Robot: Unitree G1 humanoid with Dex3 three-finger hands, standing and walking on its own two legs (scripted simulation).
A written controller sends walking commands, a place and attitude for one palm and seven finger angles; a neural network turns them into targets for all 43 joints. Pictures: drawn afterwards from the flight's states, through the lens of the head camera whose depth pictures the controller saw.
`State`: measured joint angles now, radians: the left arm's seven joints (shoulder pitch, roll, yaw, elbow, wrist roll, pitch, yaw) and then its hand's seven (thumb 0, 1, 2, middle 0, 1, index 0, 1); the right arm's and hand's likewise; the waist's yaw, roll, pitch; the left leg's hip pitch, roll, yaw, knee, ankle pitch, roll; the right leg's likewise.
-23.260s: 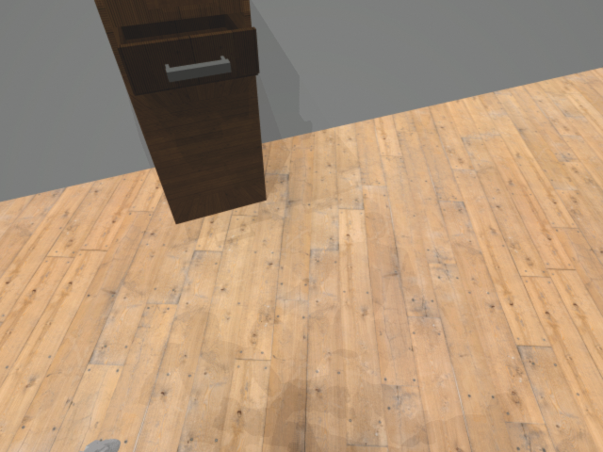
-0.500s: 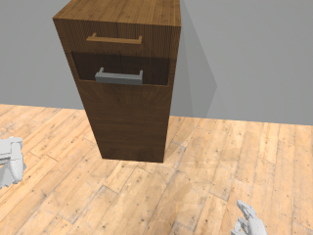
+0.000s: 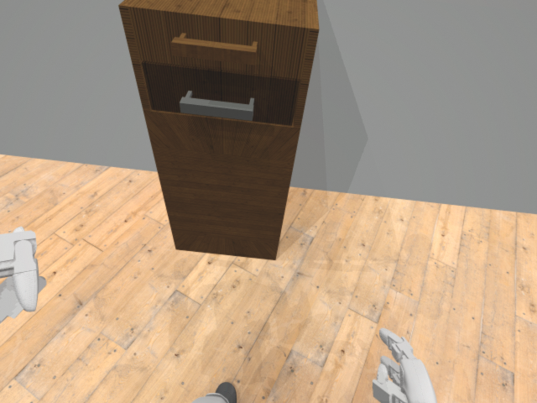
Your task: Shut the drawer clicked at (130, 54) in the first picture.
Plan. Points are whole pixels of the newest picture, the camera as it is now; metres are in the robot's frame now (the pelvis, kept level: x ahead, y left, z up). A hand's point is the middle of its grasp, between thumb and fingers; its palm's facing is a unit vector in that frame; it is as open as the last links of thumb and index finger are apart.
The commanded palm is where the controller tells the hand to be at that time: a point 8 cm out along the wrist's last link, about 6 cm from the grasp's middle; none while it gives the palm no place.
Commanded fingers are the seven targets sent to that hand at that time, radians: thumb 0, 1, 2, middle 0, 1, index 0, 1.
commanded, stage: stop stepping back and stand still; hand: left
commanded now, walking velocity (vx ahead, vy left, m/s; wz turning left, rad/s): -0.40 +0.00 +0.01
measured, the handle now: (219, 103) +0.77 +0.21 +0.02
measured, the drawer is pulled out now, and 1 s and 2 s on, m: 0.00 0.00 0.00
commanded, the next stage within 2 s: let the arm hang, fingers relaxed in 1.84 s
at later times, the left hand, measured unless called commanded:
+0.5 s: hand out of the picture +0.09 +0.26 +0.18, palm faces +0.39 -0.86 -0.34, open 3.2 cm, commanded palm +0.03 +0.29 +0.19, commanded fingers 0.00 0.90 0.90 -1.40 -1.60 -1.40 -1.60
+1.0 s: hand out of the picture +0.02 +0.26 +0.18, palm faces +0.37 -0.82 -0.43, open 3.2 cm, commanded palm -0.04 +0.30 +0.19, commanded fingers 0.00 0.90 0.90 -1.40 -1.60 -1.40 -1.60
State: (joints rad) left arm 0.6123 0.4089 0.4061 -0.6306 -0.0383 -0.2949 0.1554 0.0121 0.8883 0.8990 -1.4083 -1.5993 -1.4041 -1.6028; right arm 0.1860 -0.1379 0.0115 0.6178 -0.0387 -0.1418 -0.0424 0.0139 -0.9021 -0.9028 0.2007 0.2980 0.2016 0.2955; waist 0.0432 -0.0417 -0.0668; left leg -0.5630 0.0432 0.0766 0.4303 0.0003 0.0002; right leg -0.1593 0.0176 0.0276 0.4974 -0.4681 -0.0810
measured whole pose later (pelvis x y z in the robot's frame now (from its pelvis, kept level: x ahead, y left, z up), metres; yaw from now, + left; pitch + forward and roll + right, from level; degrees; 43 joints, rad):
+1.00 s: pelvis -0.18 +0.03 +0.01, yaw -2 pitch -3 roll +0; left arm 0.56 0.39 0.38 -0.52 0.01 -0.20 0.15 0.01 0.89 0.90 -1.41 -1.60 -1.40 -1.60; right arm 0.25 -0.17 0.01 0.64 -0.02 -0.13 -0.07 0.02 -0.90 -0.90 0.20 0.30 0.20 0.30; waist -0.04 -0.03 -0.02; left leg -0.32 0.05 0.04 0.58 -0.22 0.00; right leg -0.40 -0.01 -0.09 0.83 -0.46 -0.02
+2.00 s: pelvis -0.15 +0.05 +0.01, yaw +0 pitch +2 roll +0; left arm 0.48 0.39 0.24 -0.26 0.01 -0.19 0.07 0.00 0.89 0.90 -1.40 -1.59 -1.40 -1.60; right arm 0.17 -0.24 -0.01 0.69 0.00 -0.13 -0.01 0.01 -0.90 -0.90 0.20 0.30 0.20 0.30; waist 0.00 0.04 -0.01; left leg -0.31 0.01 0.06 0.53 -0.25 0.02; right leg -0.30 -0.03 -0.05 0.51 -0.23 0.01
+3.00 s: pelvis -0.16 +0.05 +0.02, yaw -1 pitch -2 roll +0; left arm 0.14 0.22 0.02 1.13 0.02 -0.01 0.01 0.00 0.90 0.90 -0.21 -0.30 -0.20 -0.31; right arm 0.20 -0.22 -0.02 1.12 -0.02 0.00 -0.01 0.01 -0.91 -0.90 0.20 0.30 0.20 0.29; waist -0.02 0.02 0.04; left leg -0.17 0.01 0.07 0.37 -0.17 0.01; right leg -0.19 -0.02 -0.04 0.38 -0.16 -0.01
